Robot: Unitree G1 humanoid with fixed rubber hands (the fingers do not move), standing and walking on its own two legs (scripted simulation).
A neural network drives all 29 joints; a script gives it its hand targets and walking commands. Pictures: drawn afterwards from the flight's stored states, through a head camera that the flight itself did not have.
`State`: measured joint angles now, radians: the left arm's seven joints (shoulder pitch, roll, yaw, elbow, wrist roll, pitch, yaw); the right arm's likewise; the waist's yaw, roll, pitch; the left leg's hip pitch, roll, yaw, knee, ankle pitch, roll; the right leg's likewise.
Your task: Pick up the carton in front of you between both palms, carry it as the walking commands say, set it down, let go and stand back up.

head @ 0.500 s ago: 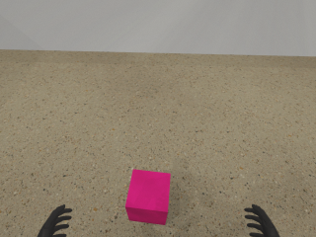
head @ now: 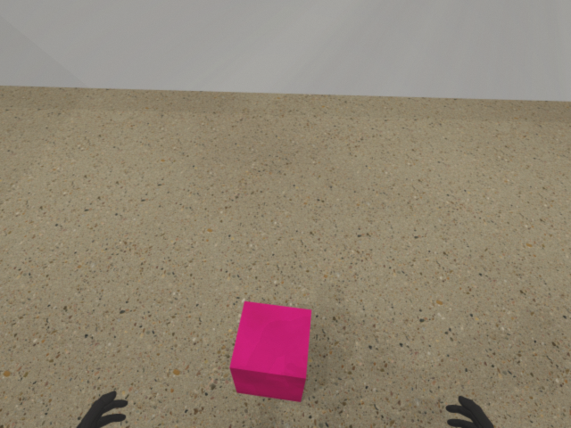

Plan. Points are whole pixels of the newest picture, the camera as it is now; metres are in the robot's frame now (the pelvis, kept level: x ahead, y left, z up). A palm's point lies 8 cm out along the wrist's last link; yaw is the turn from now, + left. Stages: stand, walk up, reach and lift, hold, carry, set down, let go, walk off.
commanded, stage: stand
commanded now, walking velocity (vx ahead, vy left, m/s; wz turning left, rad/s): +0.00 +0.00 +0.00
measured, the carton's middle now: (273, 352) +0.45 +0.03 -0.65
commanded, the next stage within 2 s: none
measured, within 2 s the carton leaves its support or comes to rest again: neither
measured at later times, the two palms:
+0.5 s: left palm out of the picture +0.06 +0.28 -0.10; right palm out of the picture +0.07 -0.29 -0.11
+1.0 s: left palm out of the picture +0.06 +0.29 -0.10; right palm out of the picture +0.06 -0.30 -0.10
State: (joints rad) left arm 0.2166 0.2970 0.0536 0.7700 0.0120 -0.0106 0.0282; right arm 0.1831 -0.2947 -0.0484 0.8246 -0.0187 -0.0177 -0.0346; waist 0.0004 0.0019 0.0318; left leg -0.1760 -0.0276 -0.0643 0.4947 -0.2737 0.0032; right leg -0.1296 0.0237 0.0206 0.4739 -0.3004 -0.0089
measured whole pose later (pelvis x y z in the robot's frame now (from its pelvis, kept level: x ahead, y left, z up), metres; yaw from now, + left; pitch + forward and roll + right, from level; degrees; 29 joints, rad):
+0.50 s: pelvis -0.02 +0.00 +0.00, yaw +1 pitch -3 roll +0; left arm 0.21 0.31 0.04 0.89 0.01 -0.02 0.03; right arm 0.19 -0.31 -0.03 0.94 -0.01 -0.02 -0.03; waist 0.00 0.00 0.04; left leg -0.16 -0.03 -0.08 0.43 -0.21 0.00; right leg -0.12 0.02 0.01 0.42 -0.25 -0.01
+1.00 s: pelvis -0.02 -0.01 +0.01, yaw +1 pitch -3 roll +0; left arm 0.18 0.34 0.03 0.94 0.00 -0.02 0.02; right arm 0.17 -0.34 -0.02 0.99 0.00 -0.02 -0.03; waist 0.00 0.00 0.04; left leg -0.16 -0.02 -0.08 0.40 -0.18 -0.01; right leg -0.11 0.02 0.00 0.39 -0.22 -0.01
